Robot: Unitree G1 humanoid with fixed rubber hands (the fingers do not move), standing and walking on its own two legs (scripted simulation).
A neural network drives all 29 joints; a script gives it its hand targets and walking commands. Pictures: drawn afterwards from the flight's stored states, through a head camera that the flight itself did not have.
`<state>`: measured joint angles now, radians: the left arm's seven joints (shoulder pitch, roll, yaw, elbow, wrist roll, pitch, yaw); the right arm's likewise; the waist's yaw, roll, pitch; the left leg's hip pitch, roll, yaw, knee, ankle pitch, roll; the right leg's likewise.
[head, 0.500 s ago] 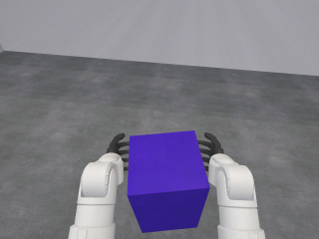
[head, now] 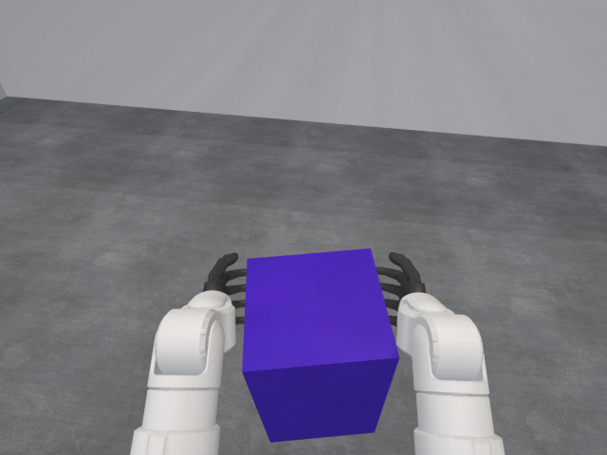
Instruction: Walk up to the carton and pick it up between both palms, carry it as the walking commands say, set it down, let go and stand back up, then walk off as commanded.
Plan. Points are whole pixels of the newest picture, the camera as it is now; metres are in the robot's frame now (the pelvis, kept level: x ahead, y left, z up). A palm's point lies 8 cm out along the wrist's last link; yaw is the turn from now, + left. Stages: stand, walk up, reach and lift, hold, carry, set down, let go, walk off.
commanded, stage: carry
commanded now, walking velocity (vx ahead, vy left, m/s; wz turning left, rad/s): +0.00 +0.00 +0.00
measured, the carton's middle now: (316, 353) +0.28 +0.00 +0.02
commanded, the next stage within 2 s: none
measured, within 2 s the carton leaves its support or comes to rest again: neither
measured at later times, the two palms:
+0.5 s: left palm (212, 307) +0.29 +0.13 +0.09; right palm (407, 308) +0.30 -0.11 +0.10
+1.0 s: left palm (193, 285) +0.32 +0.16 +0.09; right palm (377, 279) +0.34 -0.08 +0.10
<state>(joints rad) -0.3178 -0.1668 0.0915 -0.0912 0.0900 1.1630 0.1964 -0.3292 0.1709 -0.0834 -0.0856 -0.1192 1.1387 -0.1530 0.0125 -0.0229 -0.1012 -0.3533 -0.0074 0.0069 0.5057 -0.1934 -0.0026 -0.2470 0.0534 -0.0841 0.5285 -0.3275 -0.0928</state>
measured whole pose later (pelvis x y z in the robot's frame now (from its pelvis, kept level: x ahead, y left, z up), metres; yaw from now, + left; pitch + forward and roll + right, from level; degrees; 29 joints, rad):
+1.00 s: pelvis +0.04 +0.02 +0.00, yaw +2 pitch +2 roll +1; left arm -0.31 -0.16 0.06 -0.10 0.09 1.19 0.20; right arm -0.31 0.16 -0.09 -0.10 -0.10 1.16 -0.15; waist 0.02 -0.05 -0.12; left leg -0.30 0.01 0.09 0.54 -0.27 0.02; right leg -0.16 0.01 -0.11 0.53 -0.40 -0.05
